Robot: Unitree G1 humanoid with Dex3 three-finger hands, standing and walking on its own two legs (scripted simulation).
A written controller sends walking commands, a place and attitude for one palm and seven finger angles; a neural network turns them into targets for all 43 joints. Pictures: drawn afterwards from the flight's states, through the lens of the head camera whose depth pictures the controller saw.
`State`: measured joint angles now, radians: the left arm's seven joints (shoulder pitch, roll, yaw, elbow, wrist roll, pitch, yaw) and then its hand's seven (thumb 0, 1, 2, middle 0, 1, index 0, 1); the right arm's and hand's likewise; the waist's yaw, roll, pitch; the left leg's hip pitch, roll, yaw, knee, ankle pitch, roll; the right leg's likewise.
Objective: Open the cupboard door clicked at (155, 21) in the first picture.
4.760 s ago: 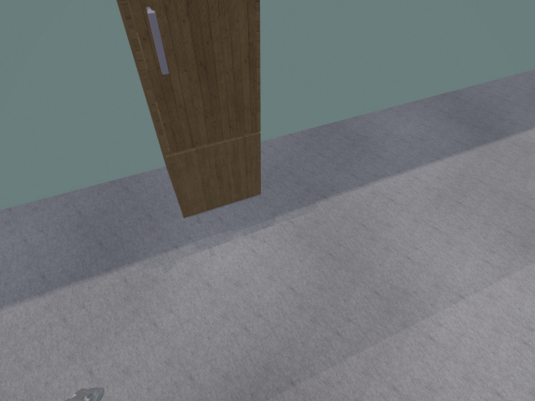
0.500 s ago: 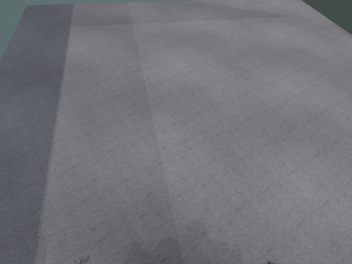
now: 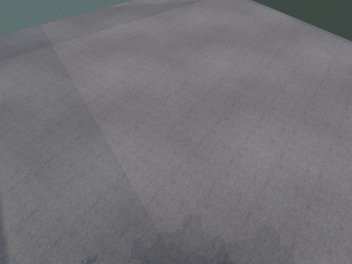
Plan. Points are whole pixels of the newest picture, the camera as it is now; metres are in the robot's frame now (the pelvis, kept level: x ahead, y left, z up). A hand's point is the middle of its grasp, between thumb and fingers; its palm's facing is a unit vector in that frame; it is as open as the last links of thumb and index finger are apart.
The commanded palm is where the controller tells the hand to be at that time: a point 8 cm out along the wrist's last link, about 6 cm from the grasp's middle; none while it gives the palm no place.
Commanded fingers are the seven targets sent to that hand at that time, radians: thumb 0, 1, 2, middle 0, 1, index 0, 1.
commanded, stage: walk to a spot facing it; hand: left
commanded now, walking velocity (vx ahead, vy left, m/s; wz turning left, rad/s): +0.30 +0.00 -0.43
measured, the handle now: out of the picture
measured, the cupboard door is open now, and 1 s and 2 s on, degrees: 0 0 0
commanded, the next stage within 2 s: turn to face it in 0.28 s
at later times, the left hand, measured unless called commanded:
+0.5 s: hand out of the picture +0.15 +0.22 -0.18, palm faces -0.12 -0.98 -0.16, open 7.4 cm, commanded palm none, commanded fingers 0.00 0.90 0.90 -0.20 -0.30 -0.20 -0.30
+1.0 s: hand (118, 199) +0.31 +0.19 -0.13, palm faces +0.09 -0.96 -0.25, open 7.4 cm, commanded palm none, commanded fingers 0.00 0.90 0.90 -0.20 -0.30 -0.20 -0.30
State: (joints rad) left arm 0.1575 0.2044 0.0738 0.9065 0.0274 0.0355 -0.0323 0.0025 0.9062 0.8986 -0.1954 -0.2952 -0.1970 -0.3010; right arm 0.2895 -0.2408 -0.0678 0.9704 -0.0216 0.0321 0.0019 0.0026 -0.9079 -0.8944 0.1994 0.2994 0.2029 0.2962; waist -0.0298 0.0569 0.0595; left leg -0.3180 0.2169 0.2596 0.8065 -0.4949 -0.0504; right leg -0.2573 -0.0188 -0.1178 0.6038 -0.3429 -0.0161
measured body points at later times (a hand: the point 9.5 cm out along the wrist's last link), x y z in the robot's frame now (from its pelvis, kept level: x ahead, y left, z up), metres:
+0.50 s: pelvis +0.15 +0.04 +0.00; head +0.17 +0.06 +0.45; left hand +0.16 +0.27 -0.17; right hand +0.20 -0.22 -0.12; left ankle +0.23 +0.11 -0.72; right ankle +0.01 -0.08 -0.66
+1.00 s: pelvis +0.19 +0.00 +0.01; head +0.21 -0.02 +0.46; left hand +0.30 +0.24 -0.11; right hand +0.21 -0.24 -0.15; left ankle +0.20 +0.11 -0.68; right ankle +0.20 -0.10 -0.72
